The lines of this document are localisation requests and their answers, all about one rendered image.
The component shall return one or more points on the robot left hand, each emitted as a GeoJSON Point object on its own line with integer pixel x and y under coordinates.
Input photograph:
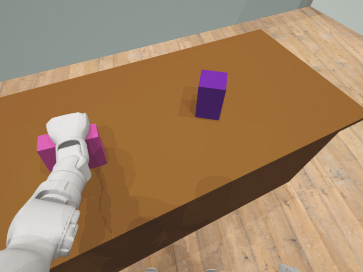
{"type": "Point", "coordinates": [69, 125]}

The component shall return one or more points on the left robot forearm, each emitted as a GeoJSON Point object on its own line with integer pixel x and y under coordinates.
{"type": "Point", "coordinates": [67, 180]}

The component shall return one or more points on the table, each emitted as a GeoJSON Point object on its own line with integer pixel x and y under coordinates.
{"type": "Point", "coordinates": [169, 173]}

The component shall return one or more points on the sponge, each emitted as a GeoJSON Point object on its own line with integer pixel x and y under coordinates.
{"type": "Point", "coordinates": [46, 149]}

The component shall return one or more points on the left robot upper arm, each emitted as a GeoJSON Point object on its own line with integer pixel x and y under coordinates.
{"type": "Point", "coordinates": [45, 231]}

